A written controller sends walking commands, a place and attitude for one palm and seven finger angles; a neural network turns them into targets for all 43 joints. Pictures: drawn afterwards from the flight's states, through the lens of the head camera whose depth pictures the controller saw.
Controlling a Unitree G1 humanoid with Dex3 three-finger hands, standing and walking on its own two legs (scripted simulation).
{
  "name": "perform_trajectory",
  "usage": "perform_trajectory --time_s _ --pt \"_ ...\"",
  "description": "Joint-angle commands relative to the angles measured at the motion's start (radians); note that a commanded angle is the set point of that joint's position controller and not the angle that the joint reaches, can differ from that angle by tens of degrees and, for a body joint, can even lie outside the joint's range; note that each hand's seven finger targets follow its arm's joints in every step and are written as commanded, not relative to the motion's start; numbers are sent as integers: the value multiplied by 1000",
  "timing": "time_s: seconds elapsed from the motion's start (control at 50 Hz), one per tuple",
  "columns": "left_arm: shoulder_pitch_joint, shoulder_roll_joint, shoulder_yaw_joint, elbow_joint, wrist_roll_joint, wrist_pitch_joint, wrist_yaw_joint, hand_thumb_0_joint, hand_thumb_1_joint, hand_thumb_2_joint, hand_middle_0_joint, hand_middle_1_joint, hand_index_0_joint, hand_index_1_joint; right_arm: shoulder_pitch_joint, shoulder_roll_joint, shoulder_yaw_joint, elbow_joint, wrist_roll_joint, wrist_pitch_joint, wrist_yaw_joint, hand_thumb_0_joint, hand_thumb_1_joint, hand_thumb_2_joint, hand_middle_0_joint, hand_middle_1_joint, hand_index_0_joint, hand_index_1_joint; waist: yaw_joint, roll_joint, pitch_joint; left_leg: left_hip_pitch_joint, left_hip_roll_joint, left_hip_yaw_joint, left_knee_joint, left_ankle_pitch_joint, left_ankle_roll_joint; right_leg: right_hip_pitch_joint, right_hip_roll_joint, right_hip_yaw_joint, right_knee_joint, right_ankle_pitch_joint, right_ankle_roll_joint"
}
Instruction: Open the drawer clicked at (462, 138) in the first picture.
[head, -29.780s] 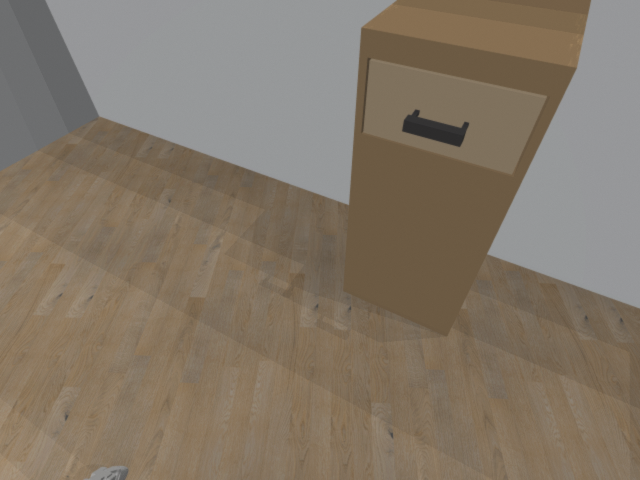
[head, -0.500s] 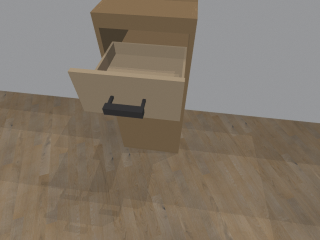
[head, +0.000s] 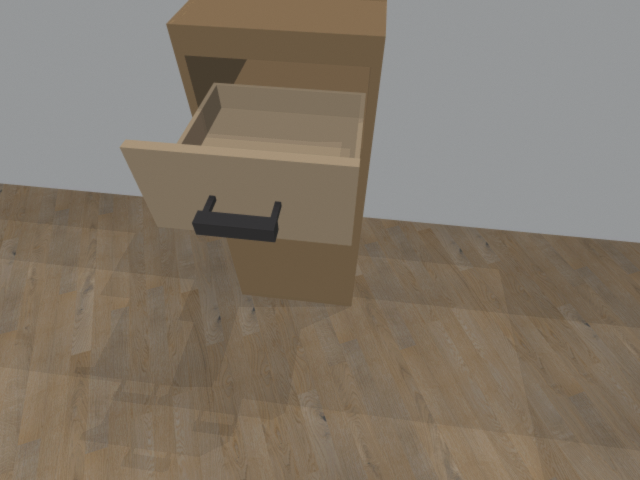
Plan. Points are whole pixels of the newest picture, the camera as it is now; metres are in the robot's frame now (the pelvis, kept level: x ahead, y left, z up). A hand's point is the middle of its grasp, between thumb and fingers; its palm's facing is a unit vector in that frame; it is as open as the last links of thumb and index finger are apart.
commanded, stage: look to check the result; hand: left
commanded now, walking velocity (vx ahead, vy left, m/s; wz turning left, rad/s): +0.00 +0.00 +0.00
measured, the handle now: (240, 215) +0.49 +0.16 +0.03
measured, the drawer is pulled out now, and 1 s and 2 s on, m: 0.30 0.30 0.30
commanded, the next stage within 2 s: stand and wait in 0.34 s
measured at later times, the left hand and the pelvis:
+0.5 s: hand out of the picture +0.01 +0.16 -0.17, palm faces +0.03 -0.98 -0.19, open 7.4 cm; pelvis +0.01 -0.01 +0.00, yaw +0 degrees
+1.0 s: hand out of the picture +0.02 +0.16 -0.17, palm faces +0.03 -0.98 -0.20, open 7.4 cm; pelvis +0.01 -0.01 +0.00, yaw +1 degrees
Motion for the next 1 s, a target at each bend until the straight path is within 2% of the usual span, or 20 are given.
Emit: perform_trajectory --time_s 0.0,0.02,0.22,0.32,0.44,0.5,0.52,0.6,0.68,0.7,0.74,0.8,0.88,0.98 --pt "69 97 20 -17 -3 -16 11 0 900 900 -200 -300 -200 -300 89 -74 -8 -11 -4 -8 -7 0 -900 -900 200 300 200 300 -3 -3 32 -29 85 -80 -90 57 30 -8 -101 107 -98 55 -15" --pt "63 96 20 -15 -4 -16 10 0 900 900 -200 -300 -200 -300 91 -76 -7 -11 -5 -10 -7 0 -900 -900 200 300 200 300 -5 13 27 -29 85 -82 -90 64 30 1 -103 106 -96 65 -15" --pt "53 100 20 -15 -4 -16 10 0 900 900 -200 -300 -200 -300 87 -80 -9 -8 -5 -6 -8 0 -900 -900 200 300 200 300 -6 3 36 -28 84 -79 -92 54 27 3 -104 104 -108 54 -13" --pt "52 104 22 -14 -4 -19 10 0 900 900 -200 -300 -200 -300 82 -81 -10 -8 -5 -9 -9 0 -900 -900 200 300 200 300 -5 0 16 -14 85 -79 -90 89 26 25 -109 101 -102 109 -15" --pt "45 107 24 -15 -5 -18 10 0 900 900 -200 -300 -200 -300 75 -83 -10 -5 -6 -7 -9 0 -900 -900 200 300 200 300 -6 10 30 -17 85 -77 -95 83 22 20 -108 106 -107 103 -16" --pt "45 110 24 -14 -5 -19 10 0 900 900 -200 -300 -200 -300 70 -85 -12 -8 -4 -7 -9 0 -900 -900 200 300 200 300 -4 -5 27 -8 86 -76 -97 80 22 17 -106 103 -111 97 -15" --pt "40 109 23 -15 -5 -18 9 0 900 900 -200 -300 -200 -300 72 -88 -10 -6 -7 -6 -9 0 -900 -900 200 300 200 300 -6 11 33 -16 85 -78 -96 76 22 19 -107 104 -112 86 -15" --pt "36 113 26 -15 -5 -20 9 0 900 900 -200 -300 -200 -300 68 -90 -12 -9 -4 -9 -10 0 -900 -900 200 300 200 300 -4 -4 16 -3 89 -80 -101 95 22 28 -104 102 -108 110 -15" --pt "31 116 27 -12 -5 -19 7 0 900 900 -200 -300 -200 -300 63 -97 -11 -7 -6 -11 -10 0 -900 -900 200 300 200 300 -4 8 17 -6 88 -80 -101 110 21 35 -111 100 -104 129 -15" --pt "36 115 27 -15 -5 -21 9 0 900 900 -200 -300 -200 -300 64 -96 -11 -8 -5 -10 -11 0 -900 -900 200 300 200 300 -3 -10 9 3 91 -80 -101 109 21 37 -107 98 -108 128 -16" --pt "28 119 27 -14 -6 -19 8 0 900 900 -200 -300 -200 -300 63 -98 -12 -6 -6 -10 -11 0 -900 -900 200 300 200 300 -4 13 11 -3 88 -78 -99 111 20 40 -111 100 -104 134 -15" --pt "27 119 27 -16 -5 -20 8 0 900 900 -200 -300 -200 -300 56 -101 -14 -9 -5 -9 -11 0 -900 -900 200 300 200 300 -4 -11 15 3 90 -78 -103 99 20 32 -108 98 -112 121 -14" --pt "18 126 29 -16 -6 -19 7 0 900 900 -200 -300 -200 -300 51 -106 -14 -7 -8 -7 -10 0 -900 -900 200 300 200 300 -4 9 26 -6 87 -78 -103 92 18 31 -111 103 -114 108 -15" --pt "10 135 33 -19 -5 -22 6 0 900 900 -200 -300 -200 -300 47 -119 -18 -10 -8 -10 -10 0 -900 -900 200 300 200 300 -6 0 0 7 88 -78 -102 106 19 46 -115 103 -114 129 -16"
